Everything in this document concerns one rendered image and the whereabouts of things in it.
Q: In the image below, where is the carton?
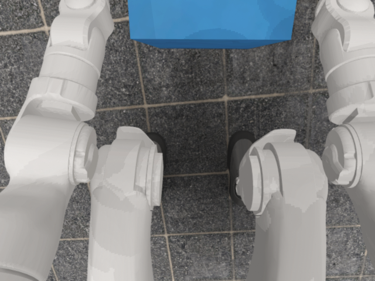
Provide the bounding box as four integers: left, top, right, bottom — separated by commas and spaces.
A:
128, 0, 297, 49

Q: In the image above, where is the robot left shin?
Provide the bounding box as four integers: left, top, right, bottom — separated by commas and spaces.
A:
90, 126, 154, 194

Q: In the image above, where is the left robot thigh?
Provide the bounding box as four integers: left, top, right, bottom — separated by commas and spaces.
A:
87, 139, 163, 281

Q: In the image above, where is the robot right upper arm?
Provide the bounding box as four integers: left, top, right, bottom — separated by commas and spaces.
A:
322, 121, 375, 271

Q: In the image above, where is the robot left forearm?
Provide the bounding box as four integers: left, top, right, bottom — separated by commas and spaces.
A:
4, 0, 114, 174

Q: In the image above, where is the robot left upper arm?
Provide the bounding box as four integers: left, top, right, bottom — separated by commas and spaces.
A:
0, 115, 98, 281

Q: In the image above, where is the robot right forearm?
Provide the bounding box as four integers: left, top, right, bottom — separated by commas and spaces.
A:
311, 0, 375, 125

